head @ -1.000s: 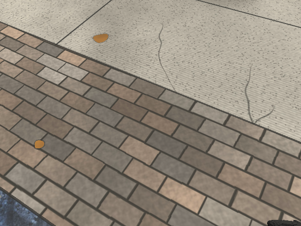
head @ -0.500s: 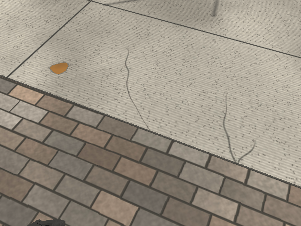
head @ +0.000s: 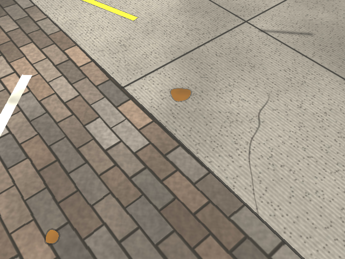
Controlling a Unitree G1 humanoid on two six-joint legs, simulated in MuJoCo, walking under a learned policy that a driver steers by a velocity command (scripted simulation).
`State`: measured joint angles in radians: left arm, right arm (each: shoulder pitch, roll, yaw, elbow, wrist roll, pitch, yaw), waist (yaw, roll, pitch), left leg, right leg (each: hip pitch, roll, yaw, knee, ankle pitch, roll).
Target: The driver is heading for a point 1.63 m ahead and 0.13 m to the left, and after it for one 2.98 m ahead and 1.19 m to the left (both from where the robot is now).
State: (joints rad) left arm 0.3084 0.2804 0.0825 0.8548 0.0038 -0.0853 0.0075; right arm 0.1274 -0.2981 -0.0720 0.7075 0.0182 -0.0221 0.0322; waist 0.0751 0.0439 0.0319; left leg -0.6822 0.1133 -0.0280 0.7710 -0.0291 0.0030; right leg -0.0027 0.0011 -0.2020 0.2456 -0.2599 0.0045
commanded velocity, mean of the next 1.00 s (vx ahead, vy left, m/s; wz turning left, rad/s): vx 0.16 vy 0.00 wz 0.24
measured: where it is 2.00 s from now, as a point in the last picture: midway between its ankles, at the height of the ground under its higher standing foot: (165, 196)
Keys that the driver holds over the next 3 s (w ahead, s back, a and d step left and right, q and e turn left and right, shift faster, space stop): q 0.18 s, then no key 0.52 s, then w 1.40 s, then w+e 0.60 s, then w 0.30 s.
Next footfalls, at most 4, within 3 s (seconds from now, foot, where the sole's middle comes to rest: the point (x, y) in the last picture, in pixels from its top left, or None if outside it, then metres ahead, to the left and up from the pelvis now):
0.12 left None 0.23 0.13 -0.78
0.56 right None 0.26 -0.10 -0.78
1.36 right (199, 222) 0.62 -0.03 -0.78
1.92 left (134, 168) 0.85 0.27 -0.78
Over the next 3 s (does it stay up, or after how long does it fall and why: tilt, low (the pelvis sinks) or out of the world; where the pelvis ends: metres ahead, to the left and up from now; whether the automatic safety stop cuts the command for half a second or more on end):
stays up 1.34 0.18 -0.02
